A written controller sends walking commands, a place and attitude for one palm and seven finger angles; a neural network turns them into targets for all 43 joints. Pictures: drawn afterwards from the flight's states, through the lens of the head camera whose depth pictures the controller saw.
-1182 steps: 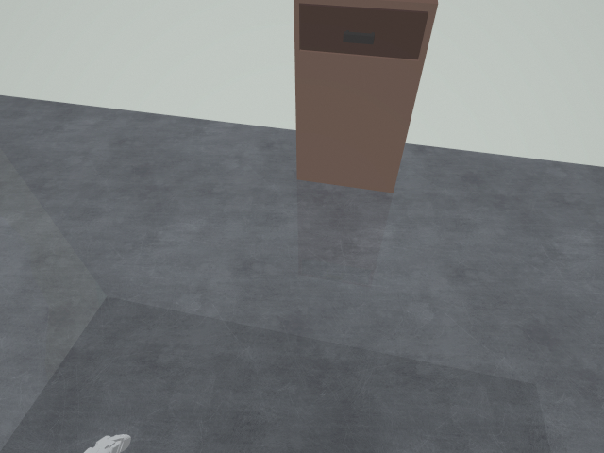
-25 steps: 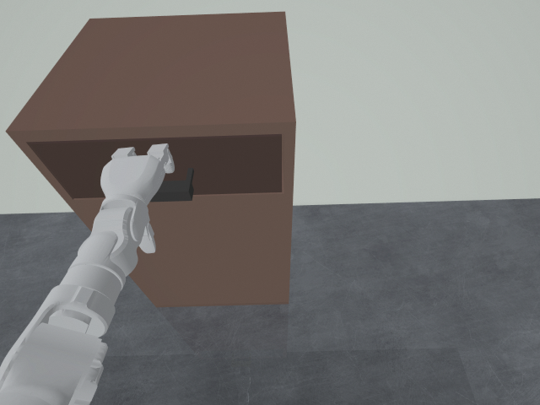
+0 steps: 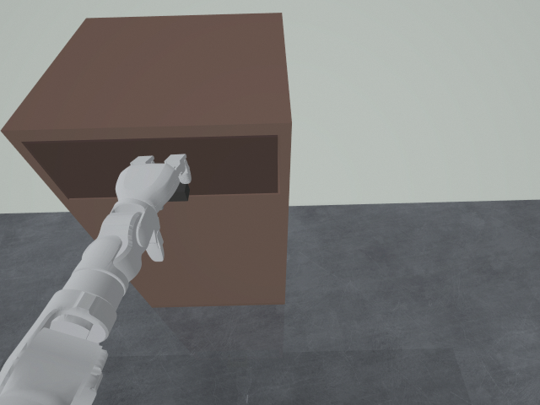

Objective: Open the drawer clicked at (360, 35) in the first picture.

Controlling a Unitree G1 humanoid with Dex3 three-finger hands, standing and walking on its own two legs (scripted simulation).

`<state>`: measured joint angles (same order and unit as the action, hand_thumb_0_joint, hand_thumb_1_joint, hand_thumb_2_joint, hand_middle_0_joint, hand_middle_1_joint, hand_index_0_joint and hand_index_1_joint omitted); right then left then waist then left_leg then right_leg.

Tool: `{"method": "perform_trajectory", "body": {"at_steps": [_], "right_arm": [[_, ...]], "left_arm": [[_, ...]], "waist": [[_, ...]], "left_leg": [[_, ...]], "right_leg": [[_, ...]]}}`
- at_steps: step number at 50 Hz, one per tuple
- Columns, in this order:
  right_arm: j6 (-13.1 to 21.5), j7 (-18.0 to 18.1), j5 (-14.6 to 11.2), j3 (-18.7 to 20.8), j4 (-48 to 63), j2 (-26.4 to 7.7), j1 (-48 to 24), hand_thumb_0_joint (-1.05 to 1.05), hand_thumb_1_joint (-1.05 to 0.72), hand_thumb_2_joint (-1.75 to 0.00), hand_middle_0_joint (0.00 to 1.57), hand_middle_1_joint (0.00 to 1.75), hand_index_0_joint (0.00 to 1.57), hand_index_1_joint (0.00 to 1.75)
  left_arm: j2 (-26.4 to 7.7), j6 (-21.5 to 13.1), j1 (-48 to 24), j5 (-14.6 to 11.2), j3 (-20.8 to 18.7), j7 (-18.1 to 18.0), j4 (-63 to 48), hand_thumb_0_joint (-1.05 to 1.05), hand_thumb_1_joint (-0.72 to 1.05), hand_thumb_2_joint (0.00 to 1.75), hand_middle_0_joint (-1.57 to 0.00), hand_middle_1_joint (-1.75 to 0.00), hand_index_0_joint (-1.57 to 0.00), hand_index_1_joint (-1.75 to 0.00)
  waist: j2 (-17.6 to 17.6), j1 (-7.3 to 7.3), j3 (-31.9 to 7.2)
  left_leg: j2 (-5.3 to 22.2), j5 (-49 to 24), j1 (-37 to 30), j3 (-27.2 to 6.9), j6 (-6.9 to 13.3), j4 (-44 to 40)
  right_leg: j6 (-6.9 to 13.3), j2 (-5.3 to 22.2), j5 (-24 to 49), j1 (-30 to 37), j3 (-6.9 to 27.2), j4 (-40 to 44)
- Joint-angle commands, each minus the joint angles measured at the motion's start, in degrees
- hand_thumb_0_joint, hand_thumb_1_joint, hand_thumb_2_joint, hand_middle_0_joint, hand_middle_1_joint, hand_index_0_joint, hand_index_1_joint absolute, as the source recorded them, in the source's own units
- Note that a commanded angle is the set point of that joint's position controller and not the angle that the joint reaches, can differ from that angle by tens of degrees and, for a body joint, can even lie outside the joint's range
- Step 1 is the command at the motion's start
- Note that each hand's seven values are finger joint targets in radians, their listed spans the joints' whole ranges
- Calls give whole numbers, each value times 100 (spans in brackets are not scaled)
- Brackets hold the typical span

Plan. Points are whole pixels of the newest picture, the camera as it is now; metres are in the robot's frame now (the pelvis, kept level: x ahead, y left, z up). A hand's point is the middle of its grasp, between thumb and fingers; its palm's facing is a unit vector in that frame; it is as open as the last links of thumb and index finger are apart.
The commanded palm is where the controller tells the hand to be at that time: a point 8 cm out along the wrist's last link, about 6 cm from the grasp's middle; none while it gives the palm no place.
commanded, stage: re-aim the fingers above the handle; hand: left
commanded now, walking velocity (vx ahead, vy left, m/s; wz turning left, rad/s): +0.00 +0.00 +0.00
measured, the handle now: (160, 182) +0.51 +0.23 +0.00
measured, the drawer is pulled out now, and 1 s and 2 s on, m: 0.00 0.00 0.00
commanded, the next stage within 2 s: lower the fingers behind the handle in 1.22 s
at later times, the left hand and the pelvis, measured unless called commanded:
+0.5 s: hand (183, 215) +0.40 +0.16 +0.04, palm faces -0.12 -0.07 -0.99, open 13.9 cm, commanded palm +0.41 +0.20 +0.12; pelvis +0.00 +0.00 +0.00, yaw +1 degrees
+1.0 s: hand (172, 208) +0.40 +0.17 +0.06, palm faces -0.06 -0.08 -1.00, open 14.0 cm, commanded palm +0.41 +0.21 +0.12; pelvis +0.00 +0.00 +0.00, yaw +2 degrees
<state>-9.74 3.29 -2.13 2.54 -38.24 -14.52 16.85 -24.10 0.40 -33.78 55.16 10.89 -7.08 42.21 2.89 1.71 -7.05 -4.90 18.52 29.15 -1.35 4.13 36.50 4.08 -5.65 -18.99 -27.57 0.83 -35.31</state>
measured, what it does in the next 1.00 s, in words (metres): stands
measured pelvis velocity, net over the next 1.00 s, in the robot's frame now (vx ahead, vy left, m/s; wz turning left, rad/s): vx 0.00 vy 0.00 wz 0.04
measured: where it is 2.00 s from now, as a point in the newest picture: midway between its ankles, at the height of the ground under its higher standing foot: outside the picture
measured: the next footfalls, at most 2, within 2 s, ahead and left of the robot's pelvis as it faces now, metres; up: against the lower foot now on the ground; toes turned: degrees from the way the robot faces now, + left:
none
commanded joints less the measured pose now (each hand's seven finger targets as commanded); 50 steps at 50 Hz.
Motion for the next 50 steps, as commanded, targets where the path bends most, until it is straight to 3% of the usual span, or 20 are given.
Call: {"method": "perform_trajectory", "body": {"at_steps": [1,3,6,9,13,16,18,21,24,27,30,33,35,37,38,39,43,45,48,50], "right_arm": [[244,51,65,268,532,-684,-23,0,-90,-90,20,30,20,30],[229,9,99,225,501,-694,-96,0,-90,-90,20,30,20,30],[188,-53,73,121,542,-592,-387,0,-90,-90,20,30,20,30],[84,-79,17,43,523,-680,-544,0,-90,-90,20,30,20,30],[-21,-32,-98,145,751,-858,-403,0,-90,-90,20,30,20,30],[48,81,-108,205,883,-873,-438,0,-90,-90,20,30,20,30],[176,138,-51,186,871,-772,-438,0,-90,-90,20,30,20,30],[311,174,82,215,629,-654,-166,0,-90,-90,20,30,20,30],[333,130,91,229,454,-628,-81,0,-90,-90,20,30,20,30],[265,59,62,101,455,-586,-335,0,-90,-90,20,30,20,30],[134,45,44,-8,547,-593,-704,0,-90,-90,20,30,20,30],[-50,-23,-13,-41,440,-667,-708,0,-90,-90,20,30,20,30],[-154,-24,-109,-36,600,-789,-588,0,-90,-90,20,30,20,30],[-108,59,-183,49,795,-951,-503,0,-90,-90,20,30,20,30],[-68,108,-179,99,884,-997,-515,0,-90,-90,20,30,20,30],[-5,132,-146,123,885,-980,-521,0,-90,-90,20,30,20,30],[365,175,-20,180,728,-710,-354,0,-90,-90,20,30,20,30],[445,231,63,240,490,-692,-93,0,-90,-90,20,30,20,30],[461,169,92,241,205,-650,101,0,-90,-90,20,30,20,30],[410,63,42,212,231,-706,-6,0,-90,-90,20,30,20,30]], "left_arm": [[-1386,-753,-3130,268,-969,-665,-1850,0,-50,30,-30,-120,-30,-120],[-2094,-653,-2995,350,-1719,-1100,-1659,0,-50,30,-30,-120,-30,-120],[-2015,-28,-2469,454,-1812,-1591,-954,0,-50,30,-30,-120,-30,-120],[-2011,767,-2132,511,-1578,-1565,62,0,-50,30,-30,-120,-30,-120],[-1152,1161,-1972,248,-638,-630,143,0,-50,30,-30,-120,-30,-120],[-310,680,-2156,-159,140,209,-969,0,-50,30,-30,-120,-30,-120],[32,39,-2674,-323,489,476,-1853,0,-50,30,-30,-120,-30,-120],[-672,-838,-3268,-92,-99,153,-2631,0,-50,30,-30,-120,-30,-120],[-1647,-1190,-3548,237,-1151,-716,-2409,0,-50,30,-30,-120,-30,-120],[-2260,-558,-3018,332,-1972,-1585,-1407,0,-50,30,-30,-120,-30,-120],[-2235,312,-2656,320,-1707,-1872,-729,0,-50,30,-30,-120,-30,-120],[-1942,1283,-1994,406,-1367,-1554,774,0,-50,30,-30,-120,-30,-120],[-1787,1590,-1728,202,-1095,-929,1005,0,-50,30,-30,-120,-30,-120],[-1162,1475,-1720,-47,-439,-141,599,0,-50,30,-30,-120,-30,-120],[-650,1271,-1780,-168,-28,265,171,0,-50,30,-30,-120,-30,-120],[-431,945,-1930,-273,152,534,-531,0,-50,30,-30,-120,-30,-120],[-8,-250,-2959,-432,593,582,-2849,0,-50,30,-30,-120,-30,-120],[-961,-760,-3371,-283,-268,200,-3277,0,-50,30,-30,-120,-30,-120],[-956,-1122,-3553,14,-500,-458,-2380,0,-50,30,-30,-120,-30,-120],[-1595,-833,-3117,213,-1303,-1025,-1448,0,-50,30,-30,-120,-30,-120]], "waist": [[353,89,-2087],[276,-183,-2176],[23,-368,-1957],[-464,-393,-1814],[-763,-29,-2320],[-909,367,-2037],[-432,515,-1729],[481,391,-1915],[525,138,-2031],[30,-219,-1913],[-164,-448,-2193],[-479,-487,-2254],[-948,-336,-2270],[-1466,58,-2141],[-1498,273,-2071],[-1355,346,-1999],[522,520,-2203],[944,434,-2345],[236,462,-1523],[-181,113,-1492]], "left_leg": [[287,-2626,-1728,-169,-186,39],[263,-2603,-1315,-133,-238,9],[213,-2194,-642,37,-252,-113],[220,-1802,-232,185,-244,-278],[257,-2100,-689,271,-111,-296],[236,-2212,-1206,153,23,-158],[212,-2208,-1533,7,47,-123],[247,-2560,-2172,-219,-74,52],[268,-2464,-1785,-291,-268,168],[175,-1757,-635,-98,-252,71],[132,-1669,-257,179,-257,-54],[191,-1729,-11,280,-308,-267],[211,-1744,-23,340,-229,-346],[209,-1797,-187,316,-90,-321],[226,-1947,-396,267,-28,-299],[214,-2002,-601,204,13,-239],[188,-3012,-2243,-141,41,5],[297,-3439,-2738,-319,-168,110],[330,-2548,-1924,-344,-281,189],[257,-1753,-1090,-278,-261,78]], "right_leg": [[-62,217,1926,143,179,153],[-13,210,1961,456,181,31],[-26,231,1989,784,196,-7],[-108,288,1946,1158,323,179],[-202,351,2714,1617,328,347],[-318,384,3016,1273,318,466],[-270,380,2530,770,322,512],[-143,295,1932,5,242,325],[-40,230,1621,-217,157,30],[-8,231,1412,282,166,-112],[-76,312,1826,1035,354,-32],[-140,329,2146,1520,419,154],[-272,388,2695,1979,451,300],[-397,465,3478,2087,412,373],[-407,485,3702,1986,376,406],[-446,502,3788,1792,404,428],[-247,349,2715,573,331,435],[-168,254,2226,12,227,300],[-107,238,1517,-579,44,172],[-37,232,1142,-326,34,37]]}}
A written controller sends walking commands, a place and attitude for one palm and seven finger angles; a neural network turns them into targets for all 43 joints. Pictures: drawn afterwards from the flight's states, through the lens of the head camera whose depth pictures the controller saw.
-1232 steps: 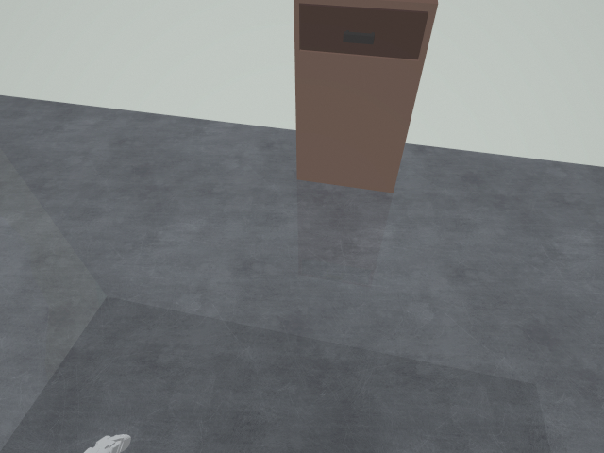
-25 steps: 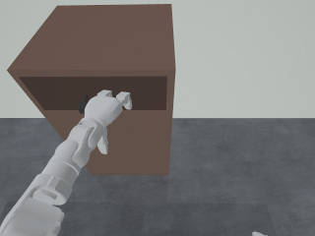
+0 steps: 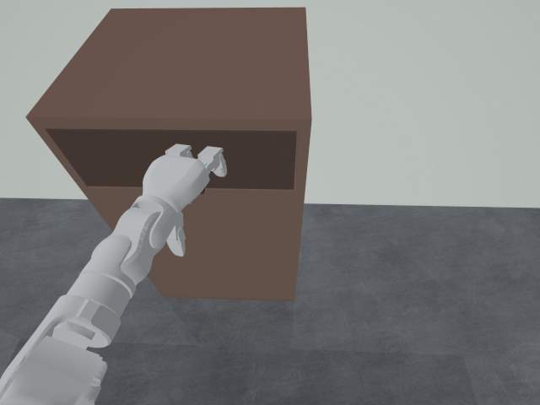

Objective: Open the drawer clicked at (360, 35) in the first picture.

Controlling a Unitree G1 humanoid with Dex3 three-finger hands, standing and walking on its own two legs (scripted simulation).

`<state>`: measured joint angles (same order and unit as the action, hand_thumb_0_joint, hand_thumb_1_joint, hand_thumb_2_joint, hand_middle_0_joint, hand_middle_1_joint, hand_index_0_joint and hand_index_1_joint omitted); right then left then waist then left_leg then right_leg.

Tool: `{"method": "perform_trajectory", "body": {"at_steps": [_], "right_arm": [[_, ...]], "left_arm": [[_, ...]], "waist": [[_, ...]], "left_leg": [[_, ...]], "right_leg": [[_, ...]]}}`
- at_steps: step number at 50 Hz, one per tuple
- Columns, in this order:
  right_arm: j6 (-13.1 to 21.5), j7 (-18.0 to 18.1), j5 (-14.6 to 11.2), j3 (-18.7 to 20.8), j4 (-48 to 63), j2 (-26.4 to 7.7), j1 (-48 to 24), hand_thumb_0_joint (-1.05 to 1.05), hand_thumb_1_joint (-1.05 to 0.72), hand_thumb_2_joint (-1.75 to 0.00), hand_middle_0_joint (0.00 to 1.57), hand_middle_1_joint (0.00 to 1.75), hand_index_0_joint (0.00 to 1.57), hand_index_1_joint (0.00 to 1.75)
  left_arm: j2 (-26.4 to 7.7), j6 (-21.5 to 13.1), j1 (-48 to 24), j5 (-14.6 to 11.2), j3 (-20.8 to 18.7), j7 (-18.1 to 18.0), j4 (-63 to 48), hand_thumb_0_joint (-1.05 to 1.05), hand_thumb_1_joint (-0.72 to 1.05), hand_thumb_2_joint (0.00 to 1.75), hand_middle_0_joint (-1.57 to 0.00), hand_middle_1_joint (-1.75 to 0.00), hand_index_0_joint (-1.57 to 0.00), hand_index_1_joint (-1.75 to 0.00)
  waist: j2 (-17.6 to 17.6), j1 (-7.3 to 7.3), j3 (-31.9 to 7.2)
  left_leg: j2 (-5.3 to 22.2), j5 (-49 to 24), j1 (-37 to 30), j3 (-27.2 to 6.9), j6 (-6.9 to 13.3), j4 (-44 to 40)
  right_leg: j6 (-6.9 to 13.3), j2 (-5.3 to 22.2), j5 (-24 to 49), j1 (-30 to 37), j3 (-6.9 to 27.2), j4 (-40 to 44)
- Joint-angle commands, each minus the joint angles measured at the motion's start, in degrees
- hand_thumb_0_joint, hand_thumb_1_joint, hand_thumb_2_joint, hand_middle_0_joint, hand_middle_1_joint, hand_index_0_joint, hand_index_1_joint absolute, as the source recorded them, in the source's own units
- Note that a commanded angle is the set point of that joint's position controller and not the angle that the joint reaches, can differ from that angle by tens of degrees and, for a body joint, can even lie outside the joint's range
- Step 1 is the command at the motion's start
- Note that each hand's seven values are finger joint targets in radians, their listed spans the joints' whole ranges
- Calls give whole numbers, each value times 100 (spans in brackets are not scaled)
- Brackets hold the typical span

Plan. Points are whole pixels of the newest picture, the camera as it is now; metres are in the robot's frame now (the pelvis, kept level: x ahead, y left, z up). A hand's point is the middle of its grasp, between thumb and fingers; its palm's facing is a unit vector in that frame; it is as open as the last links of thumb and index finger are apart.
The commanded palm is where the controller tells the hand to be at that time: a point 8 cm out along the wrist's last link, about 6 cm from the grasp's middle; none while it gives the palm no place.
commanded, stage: re-aim the fingers above the handle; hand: left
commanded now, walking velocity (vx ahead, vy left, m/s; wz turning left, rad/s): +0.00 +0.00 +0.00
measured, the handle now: (177, 174) +0.52 +0.21 +0.00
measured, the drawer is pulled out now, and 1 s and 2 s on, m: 0.00 0.00 0.00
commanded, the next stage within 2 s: lower the fingers behind the handle in 0.22 s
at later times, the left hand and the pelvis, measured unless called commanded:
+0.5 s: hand (192, 200) +0.42 +0.15 +0.05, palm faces +0.01 -0.11 -0.99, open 13.8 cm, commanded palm +0.41 +0.20 +0.10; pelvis -0.01 +0.01 -0.01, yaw -2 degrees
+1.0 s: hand (179, 200) +0.44 +0.19 +0.02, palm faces -0.01 -0.06 -1.00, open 13.9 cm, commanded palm +0.42 +0.19 +0.07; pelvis -0.01 +0.01 -0.01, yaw -3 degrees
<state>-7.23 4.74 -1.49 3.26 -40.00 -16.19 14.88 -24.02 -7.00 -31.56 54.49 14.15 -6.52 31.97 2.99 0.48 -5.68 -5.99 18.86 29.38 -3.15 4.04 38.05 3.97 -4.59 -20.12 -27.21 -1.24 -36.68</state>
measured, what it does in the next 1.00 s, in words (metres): stands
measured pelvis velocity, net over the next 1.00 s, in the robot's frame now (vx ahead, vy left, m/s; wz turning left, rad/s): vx -0.01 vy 0.01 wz -0.05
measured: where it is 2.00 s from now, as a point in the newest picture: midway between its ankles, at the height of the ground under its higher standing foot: outside the picture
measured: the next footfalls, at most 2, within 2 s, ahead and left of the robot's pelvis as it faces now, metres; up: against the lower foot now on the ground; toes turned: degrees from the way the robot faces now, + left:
none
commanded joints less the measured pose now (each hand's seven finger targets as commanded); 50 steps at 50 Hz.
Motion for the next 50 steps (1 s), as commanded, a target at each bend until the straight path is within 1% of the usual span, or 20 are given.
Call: {"method": "perform_trajectory", "body": {"at_steps": [1,3,5,8,9,11,14,16,18,21,24,27,29,32,36,39,42,45,48,50], "right_arm": [[106,-100,-36,91,472,-528,48,0,-90,-90,20,30,20,30],[-8,-148,-18,-14,545,-549,-215,0,-90,-90,20,30,20,30],[-124,-189,-11,-71,626,-511,-339,0,-90,-90,20,30,20,30],[-323,-224,-42,-63,764,-590,-301,0,-90,-90,20,30,20,30],[-350,-203,-97,-56,865,-622,-254,0,-90,-90,20,30,20,30],[-321,-116,-169,25,1037,-747,-205,0,-90,-90,20,30,20,30],[-143,-2,-125,130,1111,-694,-207,0,-90,-90,20,30,20,30],[-4,48,-51,142,958,-601,-74,0,-90,-90,20,30,20,30],[46,79,29,168,792,-566,132,0,-90,-90,20,30,20,30],[76,-8,51,183,574,-477,236,0,-90,-90,20,30,20,30],[87,-176,83,166,537,-469,157,0,-90,-90,20,30,20,30],[-19,-310,114,139,570,-504,-14,0,-90,-90,20,30,20,30],[-110,-393,68,127,541,-554,9,0,-90,-90,20,30,20,30],[-224,-378,-59,189,654,-690,129,0,-90,-90,20,30,20,30],[-182,-107,-42,227,758,-741,174,0,-90,-90,20,30,20,30],[-39,62,37,171,692,-641,252,0,-90,-90,20,30,20,30],[-23,-18,23,130,575,-569,420,0,-90,-90,20,30,20,30],[-35,-154,33,177,672,-562,476,0,-90,-90,20,30,20,30],[-17,-242,95,221,689,-581,492,0,-90,-90,20,30,20,30],[1,-324,93,260,674,-560,541,0,-90,-90,20,30,20,30]], "left_arm": [[-1903,199,-2974,338,-2003,-1318,-5,0,-50,30,-30,-120,-30,-120],[-2148,820,-2908,361,-2095,-1639,555,0,-50,30,-30,-120,-30,-120],[-1985,1416,-2768,475,-1791,-1709,1044,0,-50,30,-30,-120,-30,-120],[-1971,1976,-2311,534,-1690,-1265,1724,0,-50,30,-30,-120,-30,-120],[-1789,1996,-2195,444,-1453,-995,1658,0,-50,30,-30,-120,-30,-120],[-1260,1863,-2140,223,-937,-385,1247,0,-50,30,-30,-120,-30,-120],[-247,1014,-2671,-167,-103,296,-387,0,-50,30,-30,-120,-30,-120],[-400,429,-2954,-208,-217,293,-1112,0,-50,30,-30,-120,-30,-120],[-1033,-133,-3353,-66,-745,57,-1529,0,-50,30,-30,-120,-30,-120],[-1461,-566,-3298,318,-1437,-745,-1067,0,-50,30,-30,-120,-30,-120],[-1792,-112,-3008,508,-2066,-1667,-312,0,-50,30,-30,-120,-30,-120],[-1515,827,-2547,557,-1876,-2089,653,0,-50,30,-30,-120,-30,-120],[-1111,1521,-2416,666,-1439,-2059,1455,0,-50,30,-30,-120,-30,-120],[-550,2078,-2797,555,-698,-1510,1607,0,-50,30,-30,-120,-30,-120],[-439,1462,-3434,144,-457,-571,729,0,-50,30,-30,-120,-30,-120],[-812,537,-3498,230,-694,-401,274,0,-50,30,-30,-120,-30,-120],[-406,271,-2748,500,-462,-507,1061,0,-50,30,-30,-120,-30,-120],[-804,101,-2765,543,-973,-915,861,0,-50,30,-30,-120,-30,-120],[-1277,188,-2776,597,-1556,-1462,877,0,-50,30,-30,-120,-30,-120],[-805,432,-2710,657,-1228,-1689,984,0,-50,30,-30,-120,-30,-120]], "waist": [[-314,11,-1712],[-315,-182,-1820],[-169,-289,-2096],[-428,-335,-2744],[-569,-209,-2751],[-1064,153,-2512],[-708,543,-2107],[-39,539,-2069],[374,482,-2073],[568,262,-1913],[355,-21,-2042],[47,-120,-2295],[-239,-62,-2380],[-572,267,-2623],[-797,646,-2483],[-317,607,-2073],[-102,522,-1099],[200,279,-1748],[113,134,-2274],[-16,209,-2450]], "left_leg": [[315,-1573,-728,-3,-233,-142],[271,-1372,-279,165,-258,-248],[297,-1568,-213,312,-296,-304],[334,-1983,-269,394,-279,-361],[355,-2048,-327,446,-219,-362],[379,-2077,-503,425,-84,-363],[388,-2252,-1304,245,51,-291],[380,-2511,-1864,85,35,-227],[412,-2743,-2129,-42,-87,-128],[446,-2557,-1740,-149,-327,33],[403,-2083,-971,-102,-402,54],[370,-1919,-570,155,-366,56],[406,-1919,-407,223,-359,-5],[452,-2062,-748,249,-244,-7],[440,-1919,-1129,150,-21,14],[408,-1715,-1140,81,7,26],[448,-1329,-764,-16,-113,33],[455,-1615,-780,-25,-202,189],[450,-1910,-555,9,-234,359],[460,-2098,-576,42,-257,443]], "right_leg": [[-9,132,1202,-101,266,141],[-32,176,1225,363,358,152],[-60,206,1587,718,411,152],[-104,206,2324,1531,488,220],[-158,236,2663,1697,519,257],[-256,265,3080,1681,512,396],[-279,248,2804,958,476,602],[-224,207,2358,446,468,591],[-132,154,2043,8,413,481],[-24,87,1507,-590,262,136],[39,62,1206,-504,182,-141],[0,59,1417,-144,197,-169],[-43,51,1571,43,180,-143],[-121,67,1897,253,242,68],[-225,167,2079,335,366,304],[-171,176,1733,-46,417,296],[-63,119,1000,-914,270,258],[11,65,1095,-865,273,-29],[17,37,1370,-668,264,-298],[-15,9,1556,-693,233,-364]]}}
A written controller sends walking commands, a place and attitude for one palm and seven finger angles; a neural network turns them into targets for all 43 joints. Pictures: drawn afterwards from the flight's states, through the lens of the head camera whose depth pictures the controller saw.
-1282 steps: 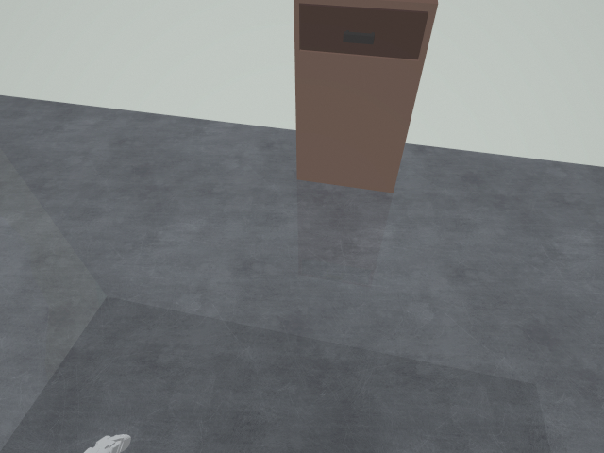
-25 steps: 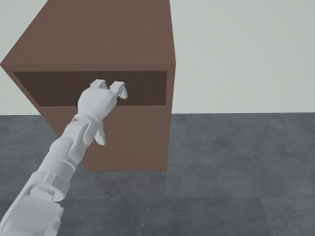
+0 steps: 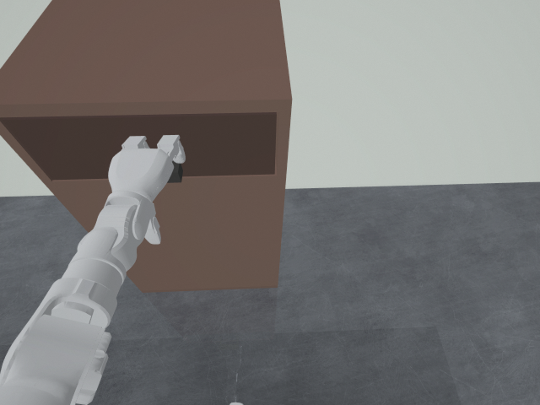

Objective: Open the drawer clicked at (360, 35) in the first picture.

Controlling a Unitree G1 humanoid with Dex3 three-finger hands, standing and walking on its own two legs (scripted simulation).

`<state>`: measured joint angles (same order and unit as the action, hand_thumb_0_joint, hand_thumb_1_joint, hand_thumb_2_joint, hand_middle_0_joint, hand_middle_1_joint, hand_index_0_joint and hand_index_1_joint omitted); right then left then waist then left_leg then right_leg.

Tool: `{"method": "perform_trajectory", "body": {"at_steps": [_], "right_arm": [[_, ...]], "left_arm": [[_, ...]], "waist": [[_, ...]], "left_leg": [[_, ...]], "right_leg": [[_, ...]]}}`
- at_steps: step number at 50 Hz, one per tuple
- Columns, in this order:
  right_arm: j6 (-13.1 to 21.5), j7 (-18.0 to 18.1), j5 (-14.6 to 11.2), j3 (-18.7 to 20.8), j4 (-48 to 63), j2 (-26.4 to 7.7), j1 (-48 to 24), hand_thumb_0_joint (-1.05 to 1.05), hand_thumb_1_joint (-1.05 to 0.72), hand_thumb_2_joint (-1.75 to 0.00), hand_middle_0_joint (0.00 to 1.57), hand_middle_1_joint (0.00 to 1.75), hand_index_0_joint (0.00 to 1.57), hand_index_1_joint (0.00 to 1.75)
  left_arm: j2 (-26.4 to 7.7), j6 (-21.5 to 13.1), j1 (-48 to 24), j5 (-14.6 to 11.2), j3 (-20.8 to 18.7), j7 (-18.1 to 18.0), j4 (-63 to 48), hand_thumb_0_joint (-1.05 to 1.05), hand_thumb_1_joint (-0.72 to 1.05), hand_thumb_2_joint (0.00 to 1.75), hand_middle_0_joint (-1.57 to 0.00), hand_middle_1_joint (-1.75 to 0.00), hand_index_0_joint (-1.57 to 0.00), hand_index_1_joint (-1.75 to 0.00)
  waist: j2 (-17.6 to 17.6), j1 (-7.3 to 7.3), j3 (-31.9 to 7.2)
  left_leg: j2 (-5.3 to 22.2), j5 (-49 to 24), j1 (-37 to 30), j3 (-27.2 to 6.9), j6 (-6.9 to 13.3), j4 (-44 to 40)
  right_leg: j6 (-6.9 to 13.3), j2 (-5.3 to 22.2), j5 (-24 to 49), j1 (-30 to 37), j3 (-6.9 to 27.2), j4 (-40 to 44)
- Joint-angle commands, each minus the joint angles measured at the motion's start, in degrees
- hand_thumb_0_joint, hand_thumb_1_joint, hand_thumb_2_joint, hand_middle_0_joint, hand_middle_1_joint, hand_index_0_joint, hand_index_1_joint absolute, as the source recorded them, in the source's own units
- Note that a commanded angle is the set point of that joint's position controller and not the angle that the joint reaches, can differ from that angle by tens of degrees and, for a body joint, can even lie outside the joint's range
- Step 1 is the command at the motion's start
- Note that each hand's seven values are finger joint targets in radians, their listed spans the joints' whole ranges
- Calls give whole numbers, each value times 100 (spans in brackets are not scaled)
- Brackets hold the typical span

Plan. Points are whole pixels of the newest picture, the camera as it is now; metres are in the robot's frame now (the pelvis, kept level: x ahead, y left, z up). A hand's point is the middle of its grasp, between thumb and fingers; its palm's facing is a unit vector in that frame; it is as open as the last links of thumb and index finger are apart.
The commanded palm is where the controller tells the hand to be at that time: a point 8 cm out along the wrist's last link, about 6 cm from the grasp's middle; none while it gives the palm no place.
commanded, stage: lower the fingers behind the handle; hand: left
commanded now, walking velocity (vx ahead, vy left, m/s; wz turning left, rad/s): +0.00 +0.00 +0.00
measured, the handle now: (151, 162) +0.52 +0.23 +0.01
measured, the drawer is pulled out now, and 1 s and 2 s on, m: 0.00 0.00 0.00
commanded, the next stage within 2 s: lift the fingers back up to retry in 0.92 s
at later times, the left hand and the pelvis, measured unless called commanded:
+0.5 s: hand (157, 185) +0.45 +0.20 +0.03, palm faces -0.03 +0.01 -1.00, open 13.9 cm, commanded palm +0.42 +0.21 +0.05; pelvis -0.01 -0.01 -0.01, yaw -1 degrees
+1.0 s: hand (158, 187) +0.45 +0.20 +0.03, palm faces -0.02 +0.02 -1.00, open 14.1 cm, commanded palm +0.42 +0.21 +0.05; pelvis -0.02 -0.02 -0.01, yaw -1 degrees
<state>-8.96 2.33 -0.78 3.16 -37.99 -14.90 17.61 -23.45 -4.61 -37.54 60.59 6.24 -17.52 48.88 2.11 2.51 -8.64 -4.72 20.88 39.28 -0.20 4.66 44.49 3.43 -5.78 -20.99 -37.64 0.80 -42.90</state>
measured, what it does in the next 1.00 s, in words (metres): stands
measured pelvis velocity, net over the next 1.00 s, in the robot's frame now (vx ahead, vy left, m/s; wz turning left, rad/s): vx -0.02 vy -0.02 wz -0.01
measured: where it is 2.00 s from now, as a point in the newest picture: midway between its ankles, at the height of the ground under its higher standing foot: outside the picture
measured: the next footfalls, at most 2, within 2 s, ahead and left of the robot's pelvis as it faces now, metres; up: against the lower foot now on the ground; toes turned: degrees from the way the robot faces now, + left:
none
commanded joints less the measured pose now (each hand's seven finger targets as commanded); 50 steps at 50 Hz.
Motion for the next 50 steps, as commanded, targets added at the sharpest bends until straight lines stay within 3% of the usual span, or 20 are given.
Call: {"method": "perform_trajectory", "body": {"at_steps": [1,5,6,10,11,14,15,17,19,20,25,29,32,35,38,41,43,44,47,50], "right_arm": [[166,-112,19,292,451,-711,280,0,-90,-90,20,30,20,30],[98,-144,-30,286,366,-767,314,0,-90,-90,20,30,20,30],[82,-126,-37,273,333,-793,325,0,-90,-90,20,30,20,30],[21,-14,-85,156,377,-796,297,0,-90,-90,20,30,20,30],[24,11,-86,133,398,-793,288,0,-90,-90,20,30,20,30],[20,60,-75,85,477,-782,347,0,-90,-90,20,30,20,30],[20,84,-75,59,520,-795,334,0,-90,-90,20,30,20,30],[42,129,-90,15,595,-798,324,0,-90,-90,20,30,20,30],[86,132,-87,17,644,-806,375,0,-90,-90,20,30,20,30],[89,140,-91,17,658,-812,391,0,-90,-90,20,30,20,30],[160,104,-96,45,694,-811,497,0,-90,-90,20,30,20,30],[189,80,-105,76,642,-833,594,0,-90,-90,20,30,20,30],[208,55,-124,84,602,-826,622,0,-90,-90,20,30,20,30],[190,64,-131,75,556,-840,650,0,-90,-90,20,30,20,30],[169,67,-135,59,559,-845,625,0,-90,-90,20,30,20,30],[180,78,-142,35,581,-827,593,0,-90,-90,20,30,20,30],[171,95,-131,25,600,-840,560,0,-90,-90,20,30,20,30],[168,103,-141,9,623,-823,569,0,-90,-90,20,30,20,30],[189,92,-143,19,652,-803,522,0,-90,-90,20,30,20,30],[191,95,-128,30,657,-818,558,0,-90,-90,20,30,20,30]], "left_arm": [[-803,331,-2018,89,-416,-667,-548,0,-50,30,-30,-120,-30,-120],[-778,872,-2445,149,-238,-816,-154,0,-50,30,-30,-120,-30,-120],[-913,993,-2588,146,-294,-811,-41,0,-50,30,-30,-120,-30,-120],[-1137,1358,-2591,33,-298,-562,531,0,-50,30,-30,-120,-30,-120],[-1073,1368,-2634,22,-189,-462,570,0,-50,30,-30,-120,-30,-120],[-997,1296,-2220,-20,-144,-158,858,0,-50,30,-30,-120,-30,-120],[-1186,1227,-2021,-37,-288,-72,859,0,-50,30,-30,-120,-30,-120],[-1122,1103,-1881,-44,-139,107,956,0,-50,30,-30,-120,-30,-120],[-1076,885,-1773,-49,-107,223,878,0,-50,30,-30,-120,-30,-120],[-1253,801,-1569,-15,-270,233,894,0,-50,30,-30,-120,-30,-120],[-1117,530,-1439,-33,-167,181,693,0,-50,30,-30,-120,-30,-120],[-1364,571,-1739,8,-282,-13,572,0,-50,30,-30,-120,-30,-120],[-1209,739,-1975,5,-130,-123,596,0,-50,30,-30,-120,-30,-120],[-1427,916,-2032,-8,-278,-179,791,0,-50,30,-30,-120,-30,-120],[-1480,985,-2119,-79,-306,-115,737,0,-50,30,-30,-120,-30,-120],[-1316,988,-1925,-129,-212,-24,826,0,-50,30,-30,-120,-30,-120],[-1562,932,-1888,-146,-412,34,781,0,-50,30,-30,-120,-30,-120],[-1385,891,-1927,-117,-224,69,760,0,-50,30,-30,-120,-30,-120],[-1102,776,-1741,-86,-89,94,711,0,-50,30,-30,-120,-30,-120],[-1204,693,-1618,-88,-219,80,679,0,-50,30,-30,-120,-30,-120]], "waist": [[13,24,-2140],[-201,202,-2066],[-352,261,-2005],[-479,294,-1737],[-363,317,-1704],[-463,295,-1555],[-519,232,-1540],[-661,307,-1231],[-632,286,-1160],[-652,221,-1193],[-548,226,-1216],[-430,260,-1360],[-350,334,-1410],[-439,340,-1477],[-408,318,-1677],[-484,308,-1576],[-502,266,-1625],[-525,323,-1567],[-452,312,-1315],[-553,275,-1376]], "left_leg": [[341,-2325,-1549,-229,-319,-174],[326,-1943,-1374,-200,-258,-227],[326,-1834,-1294,-191,-228,-251],[252,-1348,-887,-91,-140,-378],[247,-1304,-866,-78,-136,-390],[243,-1254,-759,-37,-107,-384],[232,-1171,-614,-19,-98,-375],[210,-892,-314,-1,-85,-346],[207,-813,-222,12,-79,-296],[213,-791,-177,2,-82,-269],[203,-644,37,15,-88,-64],[201,-556,112,21,-91,22],[204,-500,78,17,-91,30],[200,-494,122,27,-79,18],[189,-604,77,24,-82,-1],[190,-589,50,43,-71,-29],[191,-632,94,38,-67,-35],[184,-595,108,37,-63,-34],[212,-546,-5,15,-73,-78],[211,-621,-2,15,-65,-48]], "right_leg": [[25,122,1665,314,26,275],[-26,116,1487,318,32,365],[-42,125,1473,374,51,410],[-94,190,1377,699,141,582],[-98,202,1360,691,160,594],[-105,214,1406,781,167,623],[-113,229,1416,892,222,627],[-141,261,1288,836,287,675],[-144,275,1211,758,304,646],[-125,268,1171,741,331,601],[-123,276,1014,467,396,490],[-133,273,850,350,423,450],[-143,265,739,268,381,460],[-166,257,754,376,373,474],[-165,258,931,565,371,460],[-196,262,946,588,360,497],[-187,275,1060,744,402,507],[-201,278,1037,688,410,505],[-169,252,846,411,343,521],[-169,253,963,488,362,505]]}}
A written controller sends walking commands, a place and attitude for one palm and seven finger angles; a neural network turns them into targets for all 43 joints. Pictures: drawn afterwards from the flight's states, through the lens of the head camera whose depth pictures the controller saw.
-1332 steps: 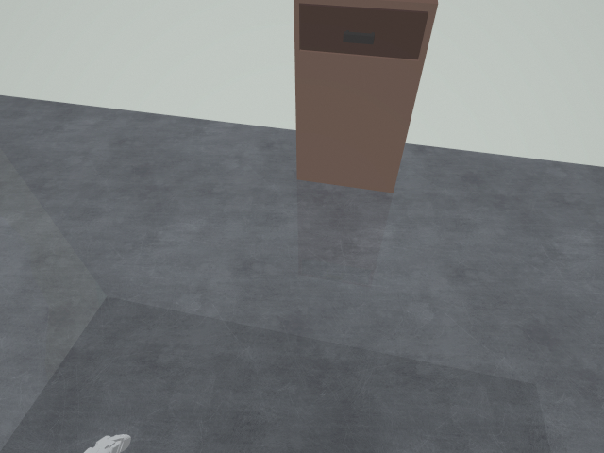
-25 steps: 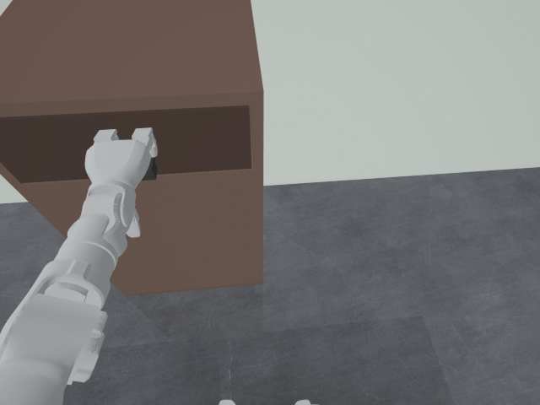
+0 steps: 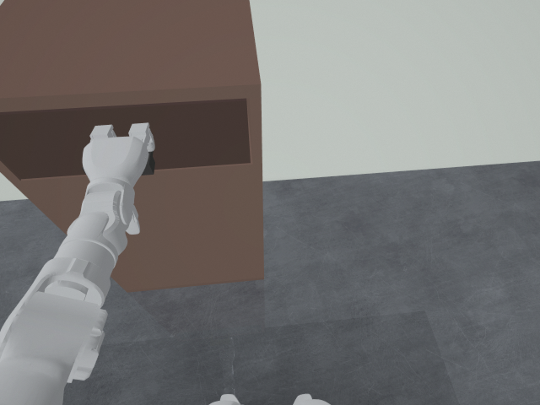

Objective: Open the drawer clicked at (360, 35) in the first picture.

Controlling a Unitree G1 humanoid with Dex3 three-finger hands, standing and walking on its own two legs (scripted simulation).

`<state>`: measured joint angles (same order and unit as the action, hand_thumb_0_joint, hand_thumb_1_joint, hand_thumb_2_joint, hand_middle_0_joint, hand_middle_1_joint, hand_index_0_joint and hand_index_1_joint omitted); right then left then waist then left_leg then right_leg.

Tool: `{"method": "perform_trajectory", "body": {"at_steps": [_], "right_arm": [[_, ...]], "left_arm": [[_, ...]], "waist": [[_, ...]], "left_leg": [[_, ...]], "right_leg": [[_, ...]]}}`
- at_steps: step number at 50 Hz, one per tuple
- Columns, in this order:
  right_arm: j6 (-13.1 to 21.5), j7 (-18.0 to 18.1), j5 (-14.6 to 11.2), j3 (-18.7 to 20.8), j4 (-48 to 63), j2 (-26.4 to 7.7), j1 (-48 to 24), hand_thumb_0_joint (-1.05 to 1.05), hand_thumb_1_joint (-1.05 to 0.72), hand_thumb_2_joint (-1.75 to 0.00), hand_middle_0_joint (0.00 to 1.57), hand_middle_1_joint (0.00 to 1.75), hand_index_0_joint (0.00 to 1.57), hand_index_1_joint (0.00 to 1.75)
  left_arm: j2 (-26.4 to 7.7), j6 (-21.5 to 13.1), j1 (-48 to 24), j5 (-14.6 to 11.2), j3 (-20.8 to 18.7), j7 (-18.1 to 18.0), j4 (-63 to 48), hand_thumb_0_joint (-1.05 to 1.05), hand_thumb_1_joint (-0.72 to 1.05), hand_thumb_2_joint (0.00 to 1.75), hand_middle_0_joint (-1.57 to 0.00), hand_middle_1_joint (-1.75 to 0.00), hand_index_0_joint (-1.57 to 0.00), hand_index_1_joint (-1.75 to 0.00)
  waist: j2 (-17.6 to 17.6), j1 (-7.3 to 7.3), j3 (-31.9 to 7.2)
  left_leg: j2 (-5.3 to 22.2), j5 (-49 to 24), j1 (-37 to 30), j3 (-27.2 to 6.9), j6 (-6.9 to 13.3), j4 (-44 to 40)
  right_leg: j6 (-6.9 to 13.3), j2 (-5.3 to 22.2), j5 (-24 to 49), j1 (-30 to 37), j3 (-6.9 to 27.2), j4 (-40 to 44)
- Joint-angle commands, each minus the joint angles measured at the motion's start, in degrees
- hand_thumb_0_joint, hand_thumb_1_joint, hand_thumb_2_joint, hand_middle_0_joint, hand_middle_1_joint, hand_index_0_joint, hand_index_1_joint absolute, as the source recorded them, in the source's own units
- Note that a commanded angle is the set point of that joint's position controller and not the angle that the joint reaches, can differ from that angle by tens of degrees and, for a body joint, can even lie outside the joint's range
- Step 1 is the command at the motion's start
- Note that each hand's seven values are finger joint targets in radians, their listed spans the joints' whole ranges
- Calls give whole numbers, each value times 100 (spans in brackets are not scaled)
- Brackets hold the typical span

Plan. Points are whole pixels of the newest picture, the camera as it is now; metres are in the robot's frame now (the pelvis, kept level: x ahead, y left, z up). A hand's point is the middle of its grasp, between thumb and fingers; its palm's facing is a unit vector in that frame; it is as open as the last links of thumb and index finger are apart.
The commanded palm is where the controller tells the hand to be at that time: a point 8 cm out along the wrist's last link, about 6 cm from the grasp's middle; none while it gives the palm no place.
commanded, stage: lift the fingers back up to retry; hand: left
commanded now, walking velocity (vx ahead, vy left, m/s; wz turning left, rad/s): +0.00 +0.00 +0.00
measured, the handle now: (122, 155) +0.53 +0.25 +0.02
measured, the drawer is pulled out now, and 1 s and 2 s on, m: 0.00 0.00 0.00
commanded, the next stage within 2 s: re-aim the fingers above the handle in 0.80 s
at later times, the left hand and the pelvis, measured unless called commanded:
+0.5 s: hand (111, 172) +0.46 +0.24 +0.06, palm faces +0.02 -0.04 -1.00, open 13.9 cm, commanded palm +0.43 +0.23 +0.13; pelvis +0.03 +0.02 +0.02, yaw +0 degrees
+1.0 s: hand (104, 175) +0.45 +0.24 +0.08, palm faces +0.00 -0.05 -1.00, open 13.9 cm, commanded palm +0.43 +0.24 +0.14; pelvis +0.03 +0.02 +0.02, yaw +1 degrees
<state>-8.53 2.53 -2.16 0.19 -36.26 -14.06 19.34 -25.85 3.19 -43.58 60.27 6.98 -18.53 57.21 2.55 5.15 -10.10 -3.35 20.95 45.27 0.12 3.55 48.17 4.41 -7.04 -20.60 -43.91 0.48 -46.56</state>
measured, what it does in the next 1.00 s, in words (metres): stands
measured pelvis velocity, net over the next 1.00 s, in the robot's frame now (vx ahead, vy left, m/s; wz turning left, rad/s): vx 0.03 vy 0.02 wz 0.02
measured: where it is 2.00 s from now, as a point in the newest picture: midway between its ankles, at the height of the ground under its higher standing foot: outside the picture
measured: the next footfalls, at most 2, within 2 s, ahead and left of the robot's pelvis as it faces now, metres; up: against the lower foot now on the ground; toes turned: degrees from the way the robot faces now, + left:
none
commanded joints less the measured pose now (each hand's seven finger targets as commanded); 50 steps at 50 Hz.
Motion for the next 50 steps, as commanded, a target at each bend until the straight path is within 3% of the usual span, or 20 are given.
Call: {"method": "perform_trajectory", "body": {"at_steps": [1,3,8,9,11,15,18,20,23,26,28,31,32,35,37,39,40,45,48,50], "right_arm": [[145,78,12,325,490,-903,374,0,-90,-90,20,30,20,30],[148,82,20,342,501,-896,365,0,-90,-90,20,30,20,30],[101,91,5,383,463,-860,290,0,-90,-90,20,30,20,30],[101,86,0,387,483,-855,287,0,-90,-90,20,30,20,30],[99,81,8,418,491,-810,202,0,-90,-90,20,30,20,30],[108,95,-2,431,447,-829,104,0,-90,-90,20,30,20,30],[140,83,21,471,446,-819,28,0,-90,-90,20,30,20,30],[147,71,20,490,446,-828,11,0,-90,-90,20,30,20,30],[159,27,26,534,437,-817,-78,0,-90,-90,20,30,20,30],[143,-42,-1,554,393,-815,-172,0,-90,-90,20,30,20,30],[102,-55,4,550,415,-860,-224,0,-90,-90,20,30,20,30],[-1,-45,-23,488,440,-842,-384,0,-90,-90,20,30,20,30],[-29,-33,-28,463,411,-839,-388,0,-90,-90,20,30,20,30],[-95,13,-39,403,473,-856,-474,0,-90,-90,20,30,20,30],[-88,30,-20,406,534,-821,-505,0,-90,-90,20,30,20,30],[-81,57,-5,398,552,-823,-521,0,-90,-90,20,30,20,30],[-67,51,-2,413,575,-792,-528,0,-90,-90,20,30,20,30],[32,15,41,467,514,-743,-472,0,-90,-90,20,30,20,30],[45,12,65,477,416,-796,-460,0,-90,-90,20,30,20,30],[65,-11,37,487,399,-764,-430,0,-90,-90,20,30,20,30]], "left_arm": [[-1095,-102,-954,-60,-404,165,-191,0,-50,30,-30,-120,-30,-120],[-1240,-169,-1219,-104,-503,141,-548,0,-50,30,-30,-120,-30,-120],[-1343,-186,-1532,-49,-593,-7,-928,0,-50,30,-30,-120,-30,-120],[-1440,-216,-1529,-14,-662,-48,-1072,0,-50,30,-30,-120,-30,-120],[-1272,-230,-1487,-28,-611,-120,-1300,0,-50,30,-30,-120,-30,-120],[-1488,-275,-1623,-56,-822,-186,-1525,0,-50,30,-30,-120,-30,-120],[-1392,-332,-1929,-54,-759,-215,-1972,0,-50,30,-30,-120,-30,-120],[-1501,-366,-1693,-45,-900,-213,-2146,0,-50,30,-30,-120,-30,-120],[-1126,-350,-1629,-120,-632,-114,-2448,0,-50,30,-30,-120,-30,-120],[-686,-181,-1513,-186,-277,20,-2529,0,-50,30,-30,-120,-30,-120],[-832,-60,-1447,-263,-396,135,-2670,0,-50,30,-30,-120,-30,-120],[-829,138,-1394,-277,-332,337,-2566,0,-50,30,-30,-120,-30,-120],[-767,181,-1430,-250,-266,401,-2333,0,-50,30,-30,-120,-30,-120],[-1016,177,-1173,-210,-448,571,-2121,0,-50,30,-30,-120,-30,-120],[-897,59,-1269,-224,-355,643,-2331,0,-50,30,-30,-120,-30,-120],[-1077,-138,-1405,-199,-468,677,-2491,0,-50,30,-30,-120,-30,-120],[-903,-225,-1445,-193,-334,670,-2597,0,-50,30,-30,-120,-30,-120],[-976,-542,-1715,-129,-436,414,-2993,0,-50,30,-30,-120,-30,-120],[-1246,-499,-1817,-115,-676,242,-2786,0,-50,30,-30,-120,-30,-120],[-1012,-410,-1790,-134,-512,173,-2648,0,-50,30,-30,-120,-30,-120]], "waist": [[-709,-37,-1286],[-572,-57,-1599],[-274,-70,-1641],[-127,-152,-1705],[48,-172,-1906],[-24,-188,-1769],[132,-177,-1977],[184,-268,-2165],[266,-221,-2254],[220,-178,-1846],[79,-242,-1982],[-84,-277,-1708],[-320,-214,-1396],[-429,-359,-1339],[-424,-356,-1484],[-304,-362,-1579],[-129,-349,-1544],[313,-342,-1790],[186,-331,-1708],[152,-321,-1749]], "left_leg": [[64,-592,-526,-12,48,-415],[62,-722,-668,-9,54,-445],[97,-1066,-1098,-22,39,-611],[98,-1158,-1218,-33,24,-665],[107,-1401,-1572,-20,18,-702],[134,-1593,-1767,-61,19,-847],[156,-2017,-2169,-99,5,-893],[175,-2450,-2501,-137,-29,-907],[218,-3003,-2934,-183,-74,-907],[302,-3353,-3247,-314,-169,-971],[318,-3623,-3357,-333,-179,-1023],[273,-3320,-3193,-282,-167,-1140],[261,-3055,-3041,-288,-148,-1194],[215,-2735,-2830,-222,-116,-1305],[202,-2719,-2904,-186,-86,-1302],[198,-2756,-2933,-199,-89,-1275],[196,-2813,-3029,-202,-102,-1257],[238,-3099,-3387,-320,-222,-1136],[237,-2943,-3224,-311,-241,-1147],[230,-2826,-3218,-331,-249,-1140]], "right_leg": [[-280,394,913,1221,424,881],[-275,412,1095,1480,471,897],[-245,373,1309,1546,414,982],[-229,360,1334,1598,392,965],[-207,333,1502,1664,353,983],[-189,321,1632,1780,331,1074],[-160,310,1853,1841,280,1084],[-141,281,2108,1912,250,1044],[-145,271,2263,1847,190,1098],[-153,252,2046,1489,70,1178],[-148,271,2195,1731,78,1221],[-163,310,2190,1890,72,1299],[-157,318,2094,1847,49,1349],[-133,367,2106,2107,120,1380],[-142,395,2178,2194,147,1403],[-129,407,2201,2203,186,1361],[-122,397,2147,2077,174,1358],[-88,344,1910,1708,117,1258],[-76,330,1823,1688,103,1250],[-79,324,1743,1625,68,1223]]}}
